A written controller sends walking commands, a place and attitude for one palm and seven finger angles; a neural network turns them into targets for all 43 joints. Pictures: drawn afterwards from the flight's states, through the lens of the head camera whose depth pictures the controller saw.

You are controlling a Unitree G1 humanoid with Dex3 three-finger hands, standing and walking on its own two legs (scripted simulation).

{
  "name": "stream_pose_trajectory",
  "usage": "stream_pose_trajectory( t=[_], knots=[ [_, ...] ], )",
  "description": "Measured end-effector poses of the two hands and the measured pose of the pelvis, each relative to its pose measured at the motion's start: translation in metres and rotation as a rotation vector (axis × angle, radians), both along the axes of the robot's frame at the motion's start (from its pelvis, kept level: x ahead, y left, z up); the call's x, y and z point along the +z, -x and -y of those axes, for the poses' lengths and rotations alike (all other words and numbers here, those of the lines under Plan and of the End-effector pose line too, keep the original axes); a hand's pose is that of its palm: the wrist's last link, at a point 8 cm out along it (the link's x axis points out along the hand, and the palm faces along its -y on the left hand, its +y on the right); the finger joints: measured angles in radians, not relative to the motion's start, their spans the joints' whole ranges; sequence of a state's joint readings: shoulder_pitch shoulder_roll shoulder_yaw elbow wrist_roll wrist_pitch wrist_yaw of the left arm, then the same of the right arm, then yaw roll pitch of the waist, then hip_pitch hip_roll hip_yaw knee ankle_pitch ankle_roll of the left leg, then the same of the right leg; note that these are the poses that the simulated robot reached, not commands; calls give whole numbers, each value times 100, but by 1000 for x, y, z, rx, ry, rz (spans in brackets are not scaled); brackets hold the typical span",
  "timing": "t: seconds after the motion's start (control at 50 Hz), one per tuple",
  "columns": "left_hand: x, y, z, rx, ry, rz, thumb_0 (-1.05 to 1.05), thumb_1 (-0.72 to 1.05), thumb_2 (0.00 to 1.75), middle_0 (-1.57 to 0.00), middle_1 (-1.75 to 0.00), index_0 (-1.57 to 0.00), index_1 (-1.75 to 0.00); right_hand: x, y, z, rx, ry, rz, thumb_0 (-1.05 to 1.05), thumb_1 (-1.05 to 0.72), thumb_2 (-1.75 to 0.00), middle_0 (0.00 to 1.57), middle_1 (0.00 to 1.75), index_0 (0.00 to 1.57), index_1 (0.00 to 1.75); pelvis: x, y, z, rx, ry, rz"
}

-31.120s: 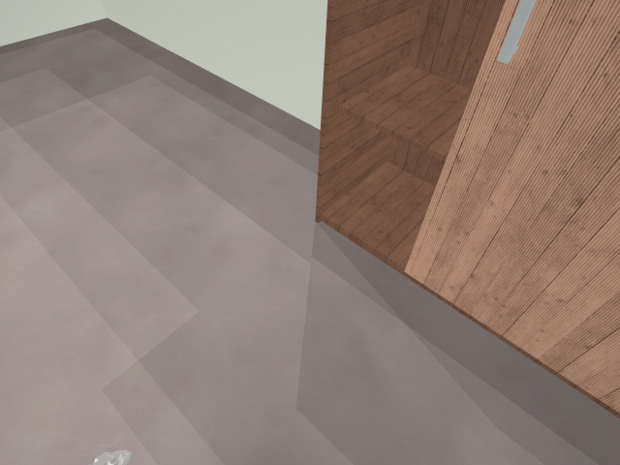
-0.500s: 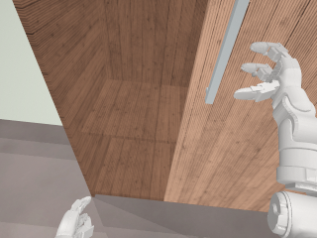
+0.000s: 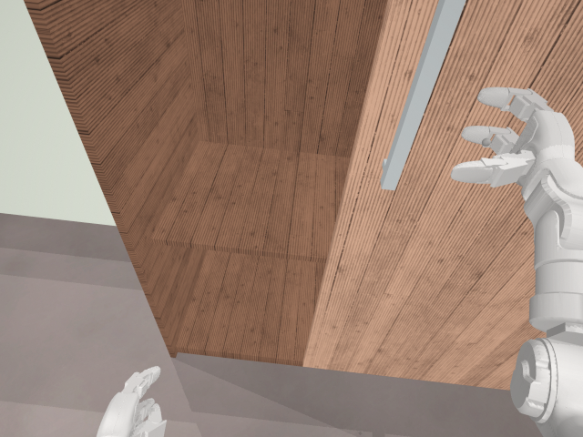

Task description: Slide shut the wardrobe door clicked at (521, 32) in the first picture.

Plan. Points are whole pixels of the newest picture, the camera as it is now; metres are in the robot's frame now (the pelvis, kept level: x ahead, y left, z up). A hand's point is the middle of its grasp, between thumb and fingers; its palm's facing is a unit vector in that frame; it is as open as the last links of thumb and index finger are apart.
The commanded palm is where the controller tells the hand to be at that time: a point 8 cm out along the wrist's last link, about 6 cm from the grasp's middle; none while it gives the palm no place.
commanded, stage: move the hooked fingers beside the handle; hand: right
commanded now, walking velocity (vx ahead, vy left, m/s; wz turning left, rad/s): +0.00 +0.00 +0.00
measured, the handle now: (414, 94) +0.49 -0.11 +0.27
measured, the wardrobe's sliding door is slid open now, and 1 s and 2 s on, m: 0.44 0.44 0.44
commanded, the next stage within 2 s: feel for the door with the fingertips in 0.48 s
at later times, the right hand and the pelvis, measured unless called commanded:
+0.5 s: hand (481, 145) +0.41 -0.19 +0.25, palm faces +0.09 +1.00 -0.05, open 13.9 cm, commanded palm +0.39 -0.23 +0.25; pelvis +0.01 +0.00 +0.00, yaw +0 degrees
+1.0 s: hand (435, 133) +0.40 -0.12 +0.26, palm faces +0.06 +1.00 -0.02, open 14.0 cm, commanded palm +0.39 -0.18 +0.25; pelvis +0.00 +0.00 +0.00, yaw +0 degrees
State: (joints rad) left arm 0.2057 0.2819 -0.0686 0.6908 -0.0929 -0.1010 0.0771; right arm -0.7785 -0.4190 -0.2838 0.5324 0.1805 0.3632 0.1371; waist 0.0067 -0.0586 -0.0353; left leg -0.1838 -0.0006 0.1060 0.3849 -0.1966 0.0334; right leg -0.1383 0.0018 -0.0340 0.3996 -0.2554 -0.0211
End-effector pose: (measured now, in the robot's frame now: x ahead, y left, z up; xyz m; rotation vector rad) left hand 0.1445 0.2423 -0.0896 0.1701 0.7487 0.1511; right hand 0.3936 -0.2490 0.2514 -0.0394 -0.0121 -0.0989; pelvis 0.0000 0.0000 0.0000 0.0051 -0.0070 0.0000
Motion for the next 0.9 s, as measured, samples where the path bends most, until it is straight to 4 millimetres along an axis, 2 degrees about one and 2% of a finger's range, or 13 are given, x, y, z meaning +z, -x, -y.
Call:
stream_pose_trajectory(
  t=[0.08, 0.18, 0.22, 0.34, 0.44, 0.5, 0.58, 0.66, 0.76, 0.84, 0.9],
  knots=[
    [0, -2, 2, -9, -4, 4, 1, 90, 90, -21, -30, -20, -30, -3, -3, -6, 22, 15, 10, -1, 50, -30, 30, 120, 30, 120, 0, 0, 2, -5, -1, -6],
    [-1, -6, 7, -21, -1, 8, 1, 90, 90, -21, -30, -20, -30, 15, -6, -31, 91, -11, 112, -1, 50, -30, 30, 120, 30, 120, 0, -4, 4, -7, -1, -2],
    [-1, -7, 9, -17, 7, 8, 1, 90, 90, -21, -30, -20, -30, 19, -11, -35, 95, -35, 111, -1, 50, -30, 30, 120, 30, 120, 0, -6, 5, 0, 0, -4],
    [-3, -4, 10, 8, 33, -6, 1, 90, 90, -21, -30, -20, -30, 9, -18, -24, 39, -29, 36, -1, 50, -30, 35, 123, 31, 120, 0, -8, 4, 16, 2, -14],
    [-6, 3, 7, 13, 31, -33, 1, 90, 90, -21, -30, -20, -30, -3, -6, -6, -4, 8, 34, -1, 49, -30, 34, 122, 30, 120, 1, -9, 3, 17, 2, -11],
    [-6, 3, 6, -3, 15, -44, 1, 90, 90, -21, -30, -20, -30, -3, 5, -6, 13, 13, 64, -1, 50, -30, 33, 122, 30, 120, 1, -9, 3, 5, 0, 0],
    [-3, -6, 6, -29, -2, -27, 1, 90, 90, -21, -30, -20, -30, 9, 13, -19, 57, 7, 116, -1, 50, -30, 31, 121, 30, 120, 0, -7, 3, -8, -2, 13],
    [1, -18, 10, -38, 5, 15, 1, 90, 90, -21, -30, -20, -30, 18, 10, -32, 73, -5, 106, -1, 50, -30, 31, 121, 30, 120, 0, -5, 4, -10, -1, 15],
    [6, -28, 16, -48, 33, 57, 1, 90, 90, -20, -30, -20, -30, 14, 3, -52, 76, -5, 50, -1, 50, -30, 30, 120, 30, 120, 0, -2, 4, -5, 3, 10],
    [6, -30, 21, -57, 52, 66, 1, 90, 90, -21, -30, -20, -30, 11, 5, -68, 88, -17, 65, -1, 50, -30, 30, 120, 30, 120, 0, -2, 3, 2, 6, 11],
    [5, -28, 23, -59, 62, 59, 1, 90, 90, -21, -30, -20, -30, 10, 8, -72, 67, -29, 78, -1, 50, -30, 30, 120, 29, 119, 0, -2, 1, 8, 7, 16]
  ],
)
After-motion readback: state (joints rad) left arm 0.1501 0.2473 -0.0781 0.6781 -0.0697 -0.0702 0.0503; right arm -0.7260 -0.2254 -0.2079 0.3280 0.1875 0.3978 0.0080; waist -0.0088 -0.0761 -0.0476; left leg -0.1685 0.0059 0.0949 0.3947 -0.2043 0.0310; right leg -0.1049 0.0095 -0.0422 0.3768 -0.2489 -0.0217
